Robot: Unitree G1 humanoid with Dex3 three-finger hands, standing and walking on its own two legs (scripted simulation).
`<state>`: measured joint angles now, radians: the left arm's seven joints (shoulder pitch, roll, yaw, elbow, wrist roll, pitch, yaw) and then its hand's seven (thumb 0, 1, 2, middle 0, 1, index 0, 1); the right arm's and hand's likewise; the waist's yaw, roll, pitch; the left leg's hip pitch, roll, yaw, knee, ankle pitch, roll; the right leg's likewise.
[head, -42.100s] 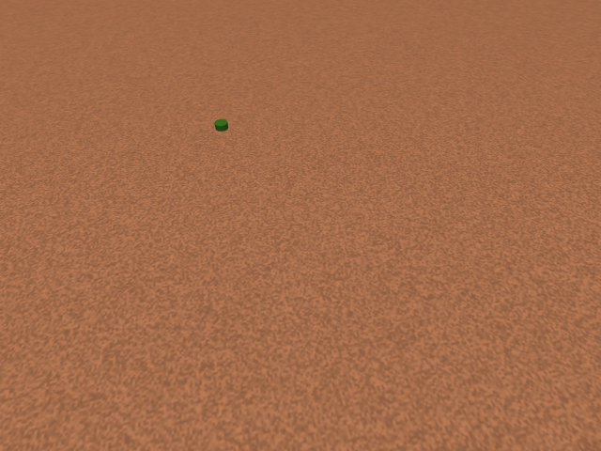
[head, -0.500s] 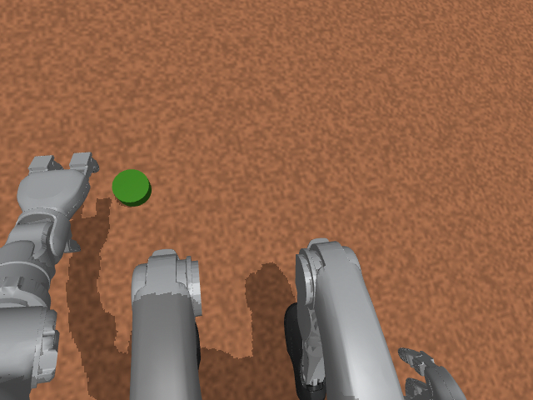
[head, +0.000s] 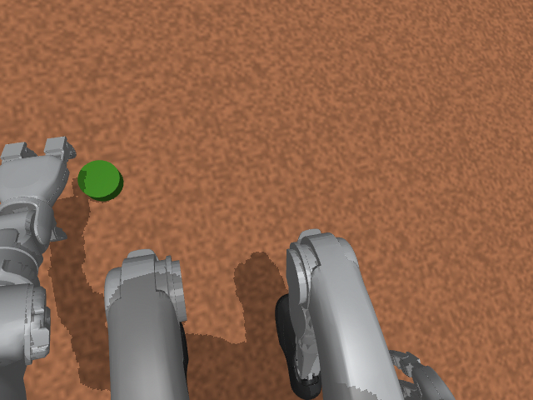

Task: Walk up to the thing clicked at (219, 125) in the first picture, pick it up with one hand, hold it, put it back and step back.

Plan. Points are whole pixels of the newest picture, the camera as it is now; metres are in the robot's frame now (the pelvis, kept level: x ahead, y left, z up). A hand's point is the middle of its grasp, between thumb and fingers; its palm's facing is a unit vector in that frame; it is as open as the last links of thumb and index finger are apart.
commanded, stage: rise first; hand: left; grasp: from above
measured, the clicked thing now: (101, 181) +0.49 +0.27 -0.32
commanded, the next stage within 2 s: approach in 1.80 s
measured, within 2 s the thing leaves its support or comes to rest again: neither
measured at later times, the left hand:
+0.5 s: hand (59, 199) +0.42 +0.30 -0.20, palm faces -0.46 -0.09 -0.88, open 14.1 cm
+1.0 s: hand (61, 192) +0.44 +0.30 -0.21, palm faces -0.46 -0.10 -0.88, open 14.2 cm
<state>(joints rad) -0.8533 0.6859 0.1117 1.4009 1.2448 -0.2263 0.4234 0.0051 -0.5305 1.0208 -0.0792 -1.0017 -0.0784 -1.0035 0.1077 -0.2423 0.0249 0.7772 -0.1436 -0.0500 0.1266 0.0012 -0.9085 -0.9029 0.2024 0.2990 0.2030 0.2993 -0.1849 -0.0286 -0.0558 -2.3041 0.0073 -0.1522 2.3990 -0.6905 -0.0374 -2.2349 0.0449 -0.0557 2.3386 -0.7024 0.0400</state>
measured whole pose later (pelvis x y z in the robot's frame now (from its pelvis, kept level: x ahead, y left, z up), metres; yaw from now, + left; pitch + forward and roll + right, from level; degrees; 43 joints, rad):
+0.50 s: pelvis +0.00 +0.00 -0.01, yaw -1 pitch +33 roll -7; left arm -0.88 0.72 0.11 1.46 1.26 -0.23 0.46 0.00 -0.53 1.03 -0.08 -1.00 -0.08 -1.01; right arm 0.11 -0.26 0.06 0.76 -0.16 -0.06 0.14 0.00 -0.91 -0.90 0.20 0.30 0.20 0.30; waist -0.22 -0.04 -0.04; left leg -2.33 0.00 -0.17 2.44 -0.70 -0.04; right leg -2.25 0.05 -0.07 2.37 -0.70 0.04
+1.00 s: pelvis +0.00 +0.00 -0.02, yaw -2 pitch +32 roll -9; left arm -0.92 0.78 0.12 1.51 1.27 -0.24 0.46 0.00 -0.54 1.03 -0.08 -1.01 -0.07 -1.02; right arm 0.12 -0.27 0.10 0.76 -0.18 -0.07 0.15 0.00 -0.91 -0.90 0.20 0.30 0.20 0.30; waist -0.25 -0.05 -0.02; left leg -2.35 0.00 -0.19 2.47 -0.70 -0.04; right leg -2.26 0.05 -0.08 2.39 -0.70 0.04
